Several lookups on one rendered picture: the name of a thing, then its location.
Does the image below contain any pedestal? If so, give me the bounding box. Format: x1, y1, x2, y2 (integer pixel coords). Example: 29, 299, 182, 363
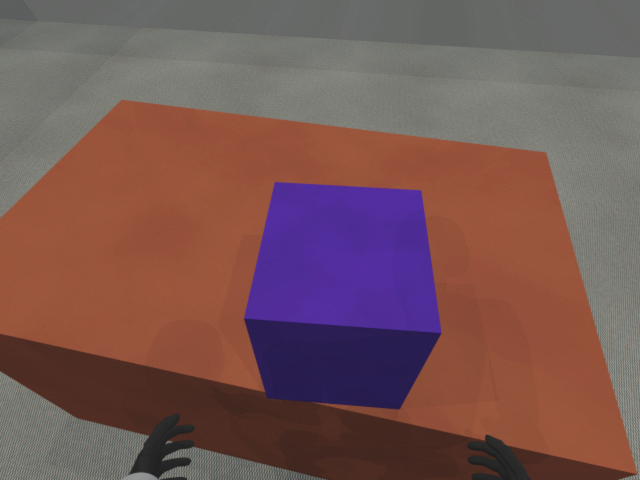
0, 100, 637, 480

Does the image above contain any carton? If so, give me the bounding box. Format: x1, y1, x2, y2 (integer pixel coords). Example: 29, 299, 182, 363
244, 182, 441, 410

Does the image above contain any robot left hand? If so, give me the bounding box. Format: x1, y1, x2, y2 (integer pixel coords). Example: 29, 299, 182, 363
129, 413, 195, 480

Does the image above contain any robot right hand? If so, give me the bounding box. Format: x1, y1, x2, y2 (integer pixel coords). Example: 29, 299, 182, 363
467, 435, 531, 480

